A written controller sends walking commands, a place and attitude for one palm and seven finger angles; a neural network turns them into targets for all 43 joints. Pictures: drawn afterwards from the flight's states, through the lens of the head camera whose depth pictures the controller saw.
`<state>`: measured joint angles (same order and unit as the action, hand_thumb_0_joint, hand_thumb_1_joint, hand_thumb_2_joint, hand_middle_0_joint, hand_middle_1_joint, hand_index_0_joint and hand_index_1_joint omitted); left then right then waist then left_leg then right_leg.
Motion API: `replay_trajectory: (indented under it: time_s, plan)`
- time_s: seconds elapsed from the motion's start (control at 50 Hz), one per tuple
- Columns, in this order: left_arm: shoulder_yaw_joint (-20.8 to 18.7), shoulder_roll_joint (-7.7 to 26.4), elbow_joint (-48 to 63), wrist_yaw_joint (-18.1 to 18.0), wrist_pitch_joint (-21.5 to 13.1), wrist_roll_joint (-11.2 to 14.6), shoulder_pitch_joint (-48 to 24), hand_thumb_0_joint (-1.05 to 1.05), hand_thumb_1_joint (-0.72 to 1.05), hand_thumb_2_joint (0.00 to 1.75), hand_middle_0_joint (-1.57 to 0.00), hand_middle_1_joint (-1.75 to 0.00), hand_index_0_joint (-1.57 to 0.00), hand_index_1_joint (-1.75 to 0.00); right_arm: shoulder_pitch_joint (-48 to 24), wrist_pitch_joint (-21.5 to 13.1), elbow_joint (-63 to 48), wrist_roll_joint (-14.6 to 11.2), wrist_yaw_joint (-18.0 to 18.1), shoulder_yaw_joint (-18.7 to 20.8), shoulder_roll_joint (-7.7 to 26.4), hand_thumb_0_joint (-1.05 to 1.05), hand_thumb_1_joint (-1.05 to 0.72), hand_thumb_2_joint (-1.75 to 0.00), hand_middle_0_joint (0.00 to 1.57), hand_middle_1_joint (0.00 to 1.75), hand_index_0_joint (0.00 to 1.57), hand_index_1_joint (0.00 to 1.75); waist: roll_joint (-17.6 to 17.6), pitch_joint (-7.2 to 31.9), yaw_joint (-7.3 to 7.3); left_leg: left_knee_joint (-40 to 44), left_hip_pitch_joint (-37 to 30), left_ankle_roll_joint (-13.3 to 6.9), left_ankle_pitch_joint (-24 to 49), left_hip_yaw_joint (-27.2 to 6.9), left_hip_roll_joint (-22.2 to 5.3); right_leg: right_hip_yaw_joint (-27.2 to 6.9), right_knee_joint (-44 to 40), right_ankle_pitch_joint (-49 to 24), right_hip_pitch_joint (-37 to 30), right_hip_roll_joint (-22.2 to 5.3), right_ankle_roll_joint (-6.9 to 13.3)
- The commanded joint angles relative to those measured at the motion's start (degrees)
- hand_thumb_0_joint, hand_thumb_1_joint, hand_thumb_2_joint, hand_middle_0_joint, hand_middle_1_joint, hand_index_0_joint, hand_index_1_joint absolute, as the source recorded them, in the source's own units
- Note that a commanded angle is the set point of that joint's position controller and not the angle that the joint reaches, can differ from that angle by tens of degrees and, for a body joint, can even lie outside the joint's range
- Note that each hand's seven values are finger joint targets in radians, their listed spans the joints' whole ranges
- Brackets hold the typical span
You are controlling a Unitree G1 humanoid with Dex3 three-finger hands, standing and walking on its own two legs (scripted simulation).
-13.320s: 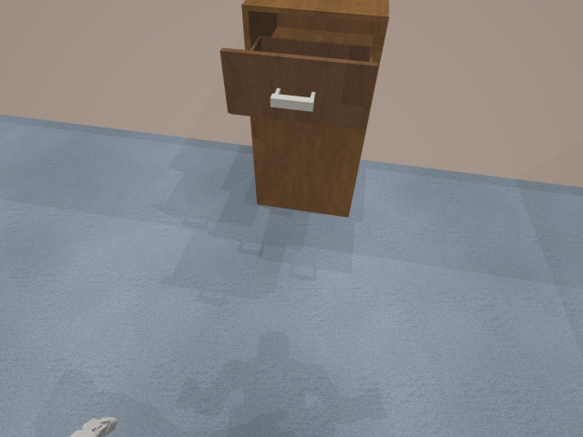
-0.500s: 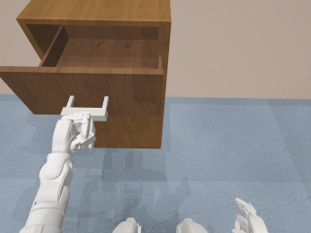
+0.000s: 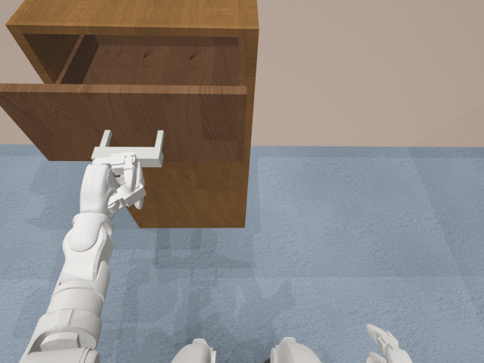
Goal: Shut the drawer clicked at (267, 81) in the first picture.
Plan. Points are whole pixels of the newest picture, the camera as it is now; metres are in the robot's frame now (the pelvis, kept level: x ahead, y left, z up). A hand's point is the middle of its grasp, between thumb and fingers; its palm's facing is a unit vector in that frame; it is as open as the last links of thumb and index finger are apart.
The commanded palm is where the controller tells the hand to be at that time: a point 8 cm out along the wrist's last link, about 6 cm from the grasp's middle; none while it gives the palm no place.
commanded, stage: push the drawer shut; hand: left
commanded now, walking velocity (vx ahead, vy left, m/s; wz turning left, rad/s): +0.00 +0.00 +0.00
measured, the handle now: (131, 146) +0.46 +0.21 +0.06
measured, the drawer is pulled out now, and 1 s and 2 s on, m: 0.15 0.03 0.00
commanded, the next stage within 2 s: pull the fist back off the drawer in 1.54 s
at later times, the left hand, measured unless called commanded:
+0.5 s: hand (147, 155) +0.45 +0.18 +0.05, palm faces +0.03 -1.00 -0.05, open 3.0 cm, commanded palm +0.44 +0.22 +0.06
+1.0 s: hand (151, 130) +0.50 +0.18 +0.05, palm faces +0.03 -1.00 -0.04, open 3.1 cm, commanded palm +0.50 +0.22 +0.06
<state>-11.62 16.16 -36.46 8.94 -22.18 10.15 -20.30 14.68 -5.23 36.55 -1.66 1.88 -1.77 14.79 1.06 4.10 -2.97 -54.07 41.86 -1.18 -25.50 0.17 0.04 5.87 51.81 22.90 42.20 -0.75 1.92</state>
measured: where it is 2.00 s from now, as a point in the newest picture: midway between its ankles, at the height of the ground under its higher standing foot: outside the picture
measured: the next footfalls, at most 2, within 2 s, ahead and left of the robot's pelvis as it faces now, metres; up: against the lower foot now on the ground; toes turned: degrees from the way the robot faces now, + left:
none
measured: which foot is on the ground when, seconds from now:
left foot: down 0.00-1.00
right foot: down 0.00-1.00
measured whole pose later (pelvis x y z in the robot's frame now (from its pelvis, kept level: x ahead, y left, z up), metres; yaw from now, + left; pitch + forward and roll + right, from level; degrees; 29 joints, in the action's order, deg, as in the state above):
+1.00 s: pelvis +0.00 +0.01 -0.01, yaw -2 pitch +20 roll -3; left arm -21.9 27.3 -67.0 9.7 -25.1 4.0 -49.8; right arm 21.4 0.5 37.4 0.6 0.0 -2.3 15.7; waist 1.3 5.3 -9.7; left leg -58.8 52.8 -1.7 -26.5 0.5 -1.4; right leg 5.5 54.3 22.2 52.6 0.6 1.7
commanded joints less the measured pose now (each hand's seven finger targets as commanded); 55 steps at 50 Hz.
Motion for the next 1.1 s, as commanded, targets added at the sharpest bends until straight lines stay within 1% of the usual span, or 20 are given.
replay_trajectory:
  time_s: [0.0,0.08,0.16,0.22,0.3,0.42,0.52,0.58,0.7,0.72,0.74,0.76,0.78,0.84,0.88,0.9,0.96,1.02,1.04,1.08]
  plan:
    - [-4.8,12.2,10.3,-0.6,-4.2,1.4,-29.2,0.00,0.90,0.90,-1.40,-1.60,-1.40,-1.60,3.1,-1.8,-5.4,0.0,0.8,2.9,8.4,0.00,-0.90,-0.90,0.20,0.30,0.20,0.30,1.9,20.3,-2.87,7.9,-7.7,0.1,10.7,-2.1,0.0,-5.6,-6.8,-10.5,-11.4,0.4,-0.8]
    - [-5.8,13.4,5.4,-0.2,-4.7,1.2,-32.7,0.00,0.90,0.90,-1.40,-1.60,-1.40,-1.60,4.0,-1.3,-4.6,0.0,0.8,2.8,8.7,0.00,-0.90,-0.90,0.20,0.30,0.20,0.30,0.3,19.6,-3.39,7.5,-6.2,-0.1,9.6,-2.2,0.0,-5.9,-6.9,-9.6,-10.8,0.5,-0.8]
    - [-5.5,13.9,3.1,0.2,-5.5,0.9,-37.2,0.00,0.90,0.90,-1.40,-1.60,-1.40,-1.60,4.7,-1.0,-4.3,0.1,0.7,2.8,8.8,0.00,-0.90,-0.90,0.20,0.30,0.20,0.30,3.4,20.9,-3.83,7.2,-6.6,-0.2,9.2,-2.1,0.1,-5.9,-6.6,-8.9,-9.7,0.6,-0.6]
    - [-5.3,13.6,0.2,0.5,-5.7,0.7,-39.5,0.00,0.90,0.90,-1.40,-1.60,-1.40,-1.60,5.6,-0.5,-3.8,0.2,0.6,2.9,8.8,0.00,-0.90,-0.90,0.20,0.30,0.20,0.30,1.4,22.0,-4.55,6.7,-6.0,-0.3,9.6,-2.0,0.1,-6.0,-6.5,-9.6,-9.8,0.6,-0.9]
    - [-5.9,15.2,-2.9,0.6,-6.5,0.1,-43.9,0.00,0.90,0.90,-1.40,-1.60,-1.40,-1.60,6.6,0.0,-3.2,0.3,0.4,3.0,9.1,0.00,-0.90,-0.90,0.20,0.30,0.20,0.30,2.9,22.1,-5.02,6.3,-5.8,-0.3,9.0,-2.4,0.0,-6.0,-6.0,-8.5,-7.8,0.7,-0.8]
    - [-6.9,17.0,-8.0,0.1,-7.1,-0.9,-49.4,0.00,0.90,0.90,-1.40,-1.60,-1.40,-1.60,8.5,0.7,-2.5,0.7,0.1,2.9,9.6,0.00,-0.90,-0.90,0.20,0.30,0.20,0.30,2.2,22.8,-6.12,5.5,-4.2,-0.6,7.5,-2.6,-0.1,-6.0,-5.7,-6.6,-5.9,1.0,-0.9]
    - [-7.1,18.0,-9.8,0.1,-7.6,-1.9,-53.8,0.00,0.90,0.90,-1.40,-1.60,-1.40,-1.60,10.1,1.1,-2.2,1.2,-0.3,3.0,9.8,0.00,-0.90,-0.90,0.20,0.30,0.20,0.30,4.0,25.2,-7.03,4.6,-5.0,-0.7,8.8,-2.8,-0.3,-5.9,-4.8,-7.4,-4.4,1.3,-0.8]
    - [-10.3,22.4,-12.7,0.0,-7.1,-2.5,-53.7,0.00,0.90,0.90,-1.40,-1.60,-1.40,-1.60,11.3,1.8,-2.3,1.4,-0.4,2.8,10.3,0.00,-0.90,-0.90,0.20,0.30,0.20,0.30,2.8,25.4,-7.00,3.9,-2.2,-0.9,9.2,-2.5,-0.2,-6.5,-4.6,-8.3,-5.7,1.5,-0.9]
    - [-10.4,22.5,-13.1,0.2,-7.2,-3.1,-56.4,0.00,0.90,0.90,-1.40,-1.60,-1.40,-1.60,12.8,2.6,-2.5,1.8,-0.9,3.0,10.4,0.00,-0.90,-0.90,0.20,0.30,0.20,0.30,6.5,27.6,-7.27,3.4,-4.6,-0.7,11.6,-2.7,-0.4,-6.1,-4.1,-9.5,-4.1,1.8,-0.8]
    - [-11.9,24.2,-13.9,0.0,-7.2,-3.3,-55.9,0.00,0.90,0.90,-1.40,-1.60,-1.40,-1.60,13.4,3.0,-2.4,1.9,-1.0,3.0,10.6,0.00,-0.90,-0.90,0.20,0.30,0.20,0.30,4.3,27.6,-6.97,3.5,-4.2,-0.7,12.2,-3.0,-0.6,-5.8,-3.9,-9.9,-4.7,2.0,-0.8]
    - [-10.8,23.0,-13.6,0.1,-7.1,-3.2,-56.7,0.00,0.90,0.90,-1.40,-1.60,-1.40,-1.60,13.2,3.0,-2.7,1.9,-1.1,3.0,10.4,0.00,-0.90,-0.90,0.20,0.30,0.20,0.30,5.6,27.4,-7.49,3.4,-4.2,-0.8,11.8,-2.6,-0.5,-6.2,-4.4,-9.8,-4.6,2.0,-0.9]
    - [-12.6,25.1,-13.5,-0.1,-7.3,-3.3,-56.3,0.00,0.90,0.90,-1.40,-1.60,-1.40,-1.60,13.7,3.3,-2.6,2.1,-1.1,3.0,10.7,0.00,-0.90,-0.90,0.20,0.30,0.20,0.30,5.2,28.0,-7.01,3.2,-4.6,-0.8,13.1,-2.9,-0.6,-5.9,-3.9,-10.9,-5.1,2.1,-0.7]
    - [-11.3,23.7,-13.8,0.1,-7.2,-3.6,-56.9,0.00,0.90,0.90,-1.40,-1.60,-1.40,-1.60,13.9,3.5,-2.7,2.1,-1.2,2.9,10.5,0.00,-0.90,-0.90,0.20,0.30,0.20,0.30,6.0,28.7,-7.39,3.1,-4.8,-0.8,13.6,-2.5,-0.5,-6.0,-3.9,-11.6,-5.0,2.1,-0.8]
    - [-11.5,24.5,-15.4,-0.1,-6.8,-3.9,-59.1,0.00,0.90,0.90,-1.40,-1.60,-1.40,-1.60,14.4,4.0,-2.3,2.1,-1.1,2.9,10.6,0.00,-0.90,-0.90,0.20,0.30,0.20,0.30,4.9,25.8,-8.49,3.1,-2.9,-0.9,12.1,-2.6,-0.7,-6.1,-4.4,-10.3,-3.9,2.1,-1.1]
    - [-13.0,26.2,-16.6,-0.3,-6.7,-4.2,-58.9,0.00,0.90,0.90,-1.40,-1.60,-1.40,-1.60,15.0,4.3,-2.3,2.2,-1.2,2.9,11.0,0.00,-0.90,-0.90,0.20,0.30,0.20,0.30,4.1,26.1,-8.35,3.0,-2.6,-1.0,12.1,-2.7,-0.7,-6.1,-4.5,-10.2,-4.1,2.3,-1.0]
    - [-13.6,27.7,-16.7,-0.4,-6.7,-4.5,-59.8,0.00,0.90,0.90,-1.40,-1.60,-1.40,-1.60,15.2,4.4,-2.2,2.2,-1.1,2.9,11.2,0.00,-0.90,-0.90,0.20,0.30,0.20,0.30,5.0,26.1,-8.47,3.0,-2.5,-1.0,12.1,-2.8,-0.8,-6.0,-4.3,-10.0,-3.6,2.2,-0.9]
    - [-11.8,25.6,-16.7,-0.5,-6.9,-5.0,-62.5,0.00,0.90,0.90,-1.40,-1.60,-1.40,-1.60,15.7,4.6,-2.0,2.6,-1.2,2.8,10.9,0.00,-0.90,-0.90,0.20,0.30,0.20,0.30,8.5,26.4,-9.06,2.8,-5.5,-0.7,13.6,-3.6,-0.9,-5.2,-3.8,-9.6,-0.2,2.4,-0.6]
    - [-13.4,28.7,-18.3,-0.8,-6.5,-5.4,-64.5,0.00,0.90,0.90,-1.40,-1.60,-1.40,-1.60,16.6,5.0,-1.4,2.8,-1.1,2.7,11.7,0.00,-0.90,-0.90,0.20,0.30,0.20,0.30,5.9,26.6,-10.12,2.2,-4.3,-0.8,13.4,-4.1,-1.2,-5.1,-3.8,-9.3,0.1,2.5,-0.9]
    - [-12.0,27.2,-18.1,-0.6,-6.4,-5.5,-65.2,0.00,0.90,0.90,-1.40,-1.60,-1.40,-1.60,16.6,5.0,-1.7,2.8,-1.2,2.7,11.4,0.00,-0.90,-0.90,0.20,0.30,0.20,0.30,8.1,27.4,-10.31,2.1,-5.2,-0.7,14.0,-3.9,-1.1,-5.2,-3.8,-9.7,0.4,2.5,-0.9]
    - [-12.2,27.6,-18.0,-0.7,-6.7,-6.1,-66.4,0.00,0.90,0.90,-1.40,-1.60,-1.40,-1.60,17.2,5.3,-1.5,3.1,-1.3,2.8,11.6,0.00,-0.90,-0.90,0.20,0.30,0.20,0.30,9.0,29.7,-10.43,1.7,-7.4,-0.4,16.3,-4.6,-1.3,-4.6,-3.0,-10.5,1.7,2.5,-0.8]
